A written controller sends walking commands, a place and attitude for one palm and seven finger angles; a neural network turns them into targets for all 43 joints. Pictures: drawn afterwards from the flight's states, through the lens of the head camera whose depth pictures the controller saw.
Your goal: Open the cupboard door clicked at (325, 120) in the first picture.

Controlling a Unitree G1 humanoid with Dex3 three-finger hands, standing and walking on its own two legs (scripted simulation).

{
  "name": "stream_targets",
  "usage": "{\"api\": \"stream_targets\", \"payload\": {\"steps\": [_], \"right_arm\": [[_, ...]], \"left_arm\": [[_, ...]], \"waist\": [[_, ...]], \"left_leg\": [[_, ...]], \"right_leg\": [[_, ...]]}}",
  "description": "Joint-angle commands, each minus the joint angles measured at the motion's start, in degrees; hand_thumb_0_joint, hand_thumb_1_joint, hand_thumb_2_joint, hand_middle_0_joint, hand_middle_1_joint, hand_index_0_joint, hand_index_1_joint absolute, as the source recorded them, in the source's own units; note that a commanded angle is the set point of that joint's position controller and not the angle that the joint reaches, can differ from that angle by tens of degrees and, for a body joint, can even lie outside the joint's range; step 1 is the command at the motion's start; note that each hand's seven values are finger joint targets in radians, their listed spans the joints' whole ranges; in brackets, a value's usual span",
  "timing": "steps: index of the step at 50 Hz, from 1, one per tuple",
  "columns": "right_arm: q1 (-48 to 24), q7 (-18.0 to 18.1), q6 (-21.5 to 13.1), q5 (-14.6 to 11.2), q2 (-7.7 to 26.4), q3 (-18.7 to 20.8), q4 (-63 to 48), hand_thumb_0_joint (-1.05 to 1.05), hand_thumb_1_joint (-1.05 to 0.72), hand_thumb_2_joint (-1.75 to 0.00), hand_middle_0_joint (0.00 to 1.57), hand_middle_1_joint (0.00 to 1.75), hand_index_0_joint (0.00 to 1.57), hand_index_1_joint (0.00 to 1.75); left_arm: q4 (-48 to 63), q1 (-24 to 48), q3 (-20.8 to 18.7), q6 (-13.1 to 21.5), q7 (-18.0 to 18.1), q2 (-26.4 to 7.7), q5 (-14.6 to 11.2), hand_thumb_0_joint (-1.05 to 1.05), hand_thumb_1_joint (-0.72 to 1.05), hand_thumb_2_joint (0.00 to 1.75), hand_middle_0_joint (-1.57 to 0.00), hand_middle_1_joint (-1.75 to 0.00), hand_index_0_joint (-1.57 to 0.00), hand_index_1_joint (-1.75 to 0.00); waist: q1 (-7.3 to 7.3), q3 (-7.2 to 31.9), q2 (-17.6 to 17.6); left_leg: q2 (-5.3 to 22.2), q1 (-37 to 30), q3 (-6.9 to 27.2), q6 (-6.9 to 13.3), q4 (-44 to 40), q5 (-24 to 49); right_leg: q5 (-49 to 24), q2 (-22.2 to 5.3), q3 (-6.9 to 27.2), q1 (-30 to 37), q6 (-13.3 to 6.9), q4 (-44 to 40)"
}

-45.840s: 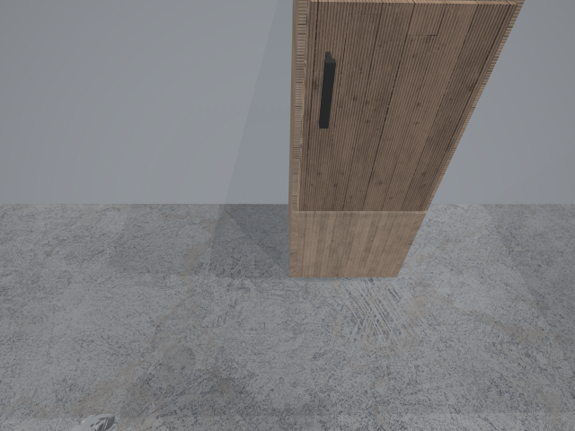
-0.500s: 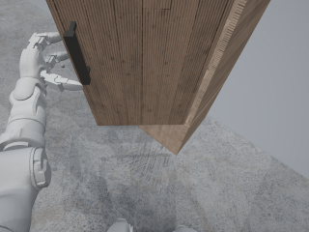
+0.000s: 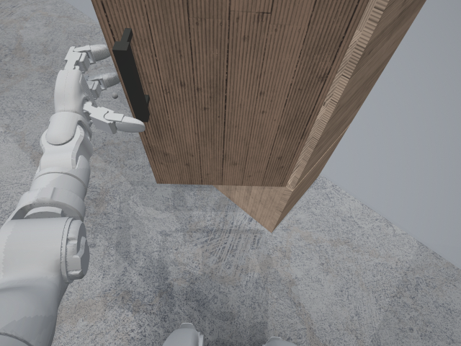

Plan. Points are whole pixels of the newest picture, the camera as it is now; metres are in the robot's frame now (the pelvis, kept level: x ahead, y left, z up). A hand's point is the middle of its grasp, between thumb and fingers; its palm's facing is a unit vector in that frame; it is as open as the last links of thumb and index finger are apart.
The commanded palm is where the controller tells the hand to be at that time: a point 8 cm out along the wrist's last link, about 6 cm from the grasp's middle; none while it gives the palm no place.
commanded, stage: slide the fingers in behind the handle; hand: left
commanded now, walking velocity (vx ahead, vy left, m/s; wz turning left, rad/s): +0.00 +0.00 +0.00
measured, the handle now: (135, 78) +0.54 +0.17 +0.12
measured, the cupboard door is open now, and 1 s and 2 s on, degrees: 41 42 42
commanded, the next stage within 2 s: move the hooked fingers beside the handle in 0.14 s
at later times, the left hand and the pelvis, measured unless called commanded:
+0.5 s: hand (114, 96) +0.49 +0.20 +0.12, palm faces +0.08 -1.00 -0.01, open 15.1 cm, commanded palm +0.48 +0.20 +0.12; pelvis +0.00 +0.00 +0.00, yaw -1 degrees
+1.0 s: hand (109, 96) +0.49 +0.21 +0.12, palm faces +0.05 -1.00 +0.00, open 14.7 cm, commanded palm +0.48 +0.23 +0.12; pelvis +0.00 +0.00 +0.00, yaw -2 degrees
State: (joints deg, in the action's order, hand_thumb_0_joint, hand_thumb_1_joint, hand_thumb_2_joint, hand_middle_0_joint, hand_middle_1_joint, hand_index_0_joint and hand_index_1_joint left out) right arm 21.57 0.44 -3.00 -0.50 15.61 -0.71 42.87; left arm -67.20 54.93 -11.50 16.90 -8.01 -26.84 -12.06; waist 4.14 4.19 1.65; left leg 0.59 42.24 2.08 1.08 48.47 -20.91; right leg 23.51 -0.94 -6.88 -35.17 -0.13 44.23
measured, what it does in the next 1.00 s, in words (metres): stands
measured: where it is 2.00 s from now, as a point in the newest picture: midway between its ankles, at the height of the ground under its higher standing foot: outside the picture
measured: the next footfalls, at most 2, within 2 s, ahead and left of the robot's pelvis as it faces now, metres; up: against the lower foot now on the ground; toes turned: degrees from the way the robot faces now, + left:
none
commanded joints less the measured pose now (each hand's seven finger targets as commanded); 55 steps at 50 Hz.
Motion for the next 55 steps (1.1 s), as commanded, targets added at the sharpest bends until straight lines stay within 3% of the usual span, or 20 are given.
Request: {"api": "stream_targets", "payload": {"steps": [1, 3, 5, 7, 12, 14, 19, 21, 24, 25, 27, 28, 34, 36, 38, 41, 44, 47, 50, 55], "right_arm": [[8.0, 1.0, -1.2, -0.1, 10.0, 3.3, -2.4, 0.00, -0.90, -0.90, 0.20, 0.30, 0.20, 0.30], [8.0, 1.0, -1.3, -0.1, 10.0, 3.1, -2.6, 0.00, -0.90, -0.90, 0.20, 0.30, 0.20, 0.30], [7.7, 1.0, -1.4, -0.1, 9.8, 3.2, -2.6, 0.00, -0.90, -0.90, 0.20, 0.30, 0.20, 0.30], [7.9, 1.0, -1.3, -0.1, 10.0, 3.3, -2.8, 0.00, -0.90, -0.90, 0.20, 0.30, 0.20, 0.30], [7.6, 0.7, -1.3, -0.1, 9.6, 3.5, -3.0, 0.00, -0.90, -0.90, 0.20, 0.30, 0.20, 0.30], [7.8, 0.9, -1.2, -0.2, 10.0, 3.5, -2.8, 0.00, -0.90, -0.90, 0.20, 0.30, 0.20, 0.30], [7.5, 1.2, -0.9, -0.3, 10.1, 3.2, -2.9, 0.00, -0.90, -0.90, 0.20, 0.30, 0.20, 0.30], [7.6, 1.3, -0.8, -0.3, 9.9, 3.2, -3.0, 0.00, -0.90, -0.90, 0.20, 0.30, 0.20, 0.30], [7.8, 1.3, -0.8, -0.2, 10.1, 3.3, -3.2, 0.00, -0.90, -0.90, 0.20, 0.30, 0.20, 0.30], [7.9, 1.5, -0.6, -0.3, 10.2, 3.3, -3.1, 0.00, -0.90, -0.90, 0.20, 0.30, 0.20, 0.30], [7.6, 1.4, -0.6, -0.4, 9.9, 3.2, -3.6, 0.00, -0.90, -0.90, 0.20, 0.30, 0.20, 0.30], [7.7, 1.6, -0.5, -0.3, 10.1, 3.1, -3.4, 0.00, -0.90, -0.90, 0.20, 0.30, 0.20, 0.30], [7.3, 1.7, 0.2, -0.5, 10.1, 3.1, -4.2, 0.00, -0.90, -0.90, 0.20, 0.30, 0.20, 0.30], [7.4, 2.0, 0.6, -0.7, 10.2, 3.0, -4.2, 0.00, -0.90, -0.90, 0.20, 0.30, 0.20, 0.30], [7.4, 2.4, 0.7, -0.6, 10.5, 2.9, -4.4, 0.00, -0.90, -0.90, 0.20, 0.30, 0.20, 0.30], [7.2, 2.4, 0.9, -0.6, 10.1, 3.0, -4.8, 0.00, -0.90, -0.90, 0.20, 0.30, 0.20, 0.30], [7.2, 2.5, 1.2, -0.6, 10.2, 3.0, -4.9, 0.00, -0.90, -0.90, 0.20, 0.30, 0.20, 0.30], [7.2, 2.7, 1.7, -0.8, 10.6, 2.9, -5.0, 0.00, -0.90, -0.90, 0.20, 0.30, 0.20, 0.30], [7.0, 3.0, 1.8, -0.9, 10.4, 2.7, -5.2, 0.00, -0.90, -0.90, 0.20, 0.30, 0.20, 0.30], [7.2, 3.2, 2.2, -0.9, 10.6, 2.5, -5.5, 0.00, -0.90, -0.90, 0.20, 0.30, 0.20, 0.30]], "left_arm": [[16.4, 35.0, 6.2, 4.8, -6.8, 4.5, 2.3, 0.00, -0.50, 0.30, -0.30, -1.20, -0.30, -1.20], [16.3, 34.9, 5.5, 4.9, -6.9, 3.6, 2.1, 0.00, -0.50, 0.30, -0.30, -1.20, -0.30, -1.20], [16.5, 35.5, 6.9, 4.9, -7.0, 5.6, 2.1, 0.00, -0.50, 0.30, -0.30, -1.20, -0.30, -1.20], [16.9, 34.2, 5.5, 5.0, -6.9, 3.7, 2.2, 0.00, -0.50, 0.30, -0.30, -1.20, -0.30, -1.20], [19.6, 34.3, 7.3, 5.4, -6.8, 6.5, 1.8, 0.00, -0.50, 0.30, -0.30, -1.20, -0.30, -1.20], [18.7, 33.0, 5.4, 5.4, -6.5, 3.9, 1.9, 0.00, -0.50, 0.30, -0.30, -1.20, -0.30, -1.20], [16.7, 32.2, 3.0, 5.1, -6.6, 0.8, 2.2, 0.00, -0.50, 0.30, -0.30, -1.20, -0.30, -1.20], [16.7, 33.2, 4.3, 5.1, -7.0, 2.0, 2.4, 0.00, -0.50, 0.30, -0.30, -1.20, -0.30, -1.20], [17.3, 31.3, 2.0, 5.4, -7.3, -0.4, 2.3, 0.00, -0.50, 0.30, -0.30, -1.20, -0.30, -1.20], [17.7, 32.4, 1.2, 5.5, -7.3, -2.0, 2.2, 0.00, -0.50, 0.30, -0.30, -1.20, -0.30, -1.20], [17.1, 30.8, 2.1, 5.3, -8.0, -0.2, 2.0, 0.00, -0.50, 0.30, -0.30, -1.20, -0.30, -1.20], [17.3, 30.8, 0.8, 5.6, -8.0, -2.1, 1.9, 0.00, -0.50, 0.30, -0.30, -1.20, -0.30, -1.20], [18.0, 27.5, -1.5, 5.6, -8.8, -4.6, 1.6, 0.00, -0.50, 0.30, -0.30, -1.20, -0.30, -1.20], [16.2, 27.7, -1.6, 5.0, -8.9, -5.0, 1.6, 0.00, -0.50, 0.30, -0.30, -1.20, -0.30, -1.20], [17.2, 28.9, -3.8, 5.3, -9.0, -8.3, 1.6, 0.00, -0.50, 0.30, -0.30, -1.20, -0.30, -1.20], [18.1, 27.6, -3.1, 5.5, -9.5, -7.5, 2.0, 0.00, -0.50, 0.30, -0.30, -1.20, -0.30, -1.20], [17.9, 25.7, -4.0, 5.5, -9.6, -8.1, 1.5, 0.00, -0.50, 0.30, -0.30, -1.20, -0.30, -1.20], [16.1, 26.1, -5.6, 4.8, -9.8, -10.5, 1.6, 0.00, -0.50, 0.30, -0.30, -1.20, -0.30, -1.20], [16.1, 26.1, -5.9, 4.8, -10.0, -11.2, 1.8, 0.00, -0.50, 0.30, -0.30, -1.20, -0.30, -1.20], [14.2, 25.3, -6.7, 4.3, -10.6, -12.8, 1.8, 0.00, -0.50, 0.30, -0.30, -1.20, -0.30, -1.20]], "waist": [[8.91, 24.9, 7.7], [8.44, 23.8, 8.3], [9.06, 23.8, 7.7], [8.30, 25.1, 8.3], [8.19, 26.0, 8.8], [7.85, 26.2, 7.2], [7.45, 23.7, 7.5], [8.07, 23.0, 6.8], [6.87, 26.3, 8.2], [7.25, 25.9, 7.9], [7.17, 24.6, 7.0], [6.77, 24.5, 7.2], [5.73, 25.7, 7.9], [6.56, 22.8, 4.8], [6.33, 23.4, 5.7], [5.67, 25.3, 9.1], [5.55, 25.7, 7.3], [5.91, 23.1, 4.9], [5.68, 23.5, 7.2], [5.89, 23.0, 6.2]], "left_leg": [[0.9, -33.1, 4.6, -0.3, -4.1, 21.7], [0.8, -32.5, 4.8, -0.4, -4.3, 21.4], [0.9, -33.0, 4.8, -0.3, -4.3, 21.0], [1.0, -33.3, 4.8, -0.5, -4.3, 22.7], [1.2, -35.4, 5.2, -0.8, -4.1, 24.8], [1.3, -34.8, 5.3, -0.6, -4.2, 25.0], [0.9, -32.1, 4.5, -0.4, -4.7, 22.6], [1.0, -32.0, 4.6, -0.4, -5.0, 21.4], [1.0, -33.6, 4.6, -0.5, -4.5, 24.4], [1.1, -33.4, 4.5, -0.5, -4.5, 24.2], [1.1, -32.5, 4.0, -0.3, -4.7, 23.3], [0.9, -31.8, 4.1, -0.2, -4.7, 24.0], [1.0, -32.0, 3.4, -0.1, -4.6, 25.5], [0.9, -29.3, 3.0, 0.2, -5.1, 22.4], [0.6, -28.8, 2.9, 0.5, -5.1, 21.5], [1.0, -31.3, 3.1, -0.1, -4.9, 24.6], [1.1, -31.4, 3.0, 0.1, -4.7, 26.1], [0.9, -28.2, 2.6, 0.4, -5.2, 21.7], [0.8, -28.5, 2.4, 0.4, -5.1, 22.1], [0.8, -27.0, 2.0, 0.6, -5.1, 21.3]], "right_leg": [[-16.7, 3.9, 2.9, -7.7, -1.6, -4.9], [-15.9, 3.9, 2.7, -7.5, -1.8, -4.8], [-15.9, 3.9, 2.8, -8.4, -1.6, -5.0], [-16.7, 3.9, 2.8, -7.6, -1.7, -4.6], [-16.9, 4.0, 2.5, -7.8, -1.6, -4.6], [-17.1, 4.1, 2.7, -7.3, -1.5, -4.7], [-16.9, 3.9, 2.8, -6.3, -1.6, -5.0], [-16.1, 4.0, 2.8, -7.0, -1.6, -5.2], [-17.5, 3.9, 2.9, -5.7, -1.6, -4.8], [-17.8, 3.9, 3.0, -5.7, -1.5, -5.0], [-17.7, 4.0, 3.0, -5.4, -1.4, -5.3], [-18.1, 4.0, 3.0, -4.5, -1.6, -5.2], [-19.7, 4.1, 3.2, -3.1, -1.4, -5.1], [-19.1, 4.1, 3.3, -2.9, -1.1, -5.8], [-18.7, 3.9, 3.6, -2.2, -1.3, -5.8], [-19.3, 3.9, 3.5, -2.8, -1.4, -5.3], [-20.5, 4.1, 3.4, -2.2, -1.2, -5.3], [-19.0, 4.0, 3.7, -1.8, -1.1, -5.9], [-19.1, 3.9, 3.8, -2.1, -1.1, -5.9], [-19.1, 3.8, 4.0, -1.7, -0.9, -6.0]]}}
